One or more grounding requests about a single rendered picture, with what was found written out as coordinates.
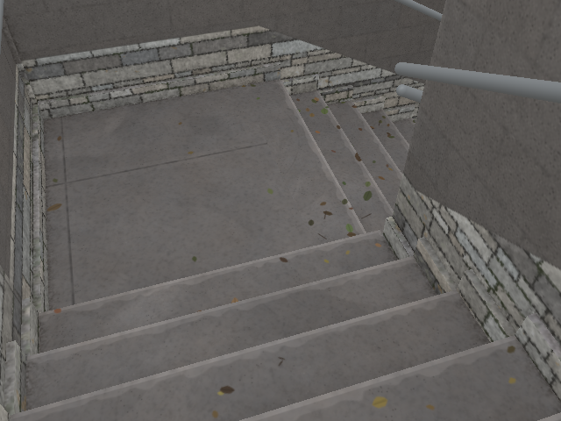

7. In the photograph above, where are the stairs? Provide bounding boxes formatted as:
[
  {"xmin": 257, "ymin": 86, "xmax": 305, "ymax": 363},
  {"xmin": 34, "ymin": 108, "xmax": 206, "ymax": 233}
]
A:
[
  {"xmin": 290, "ymin": 90, "xmax": 415, "ymax": 233},
  {"xmin": 11, "ymin": 230, "xmax": 561, "ymax": 421}
]

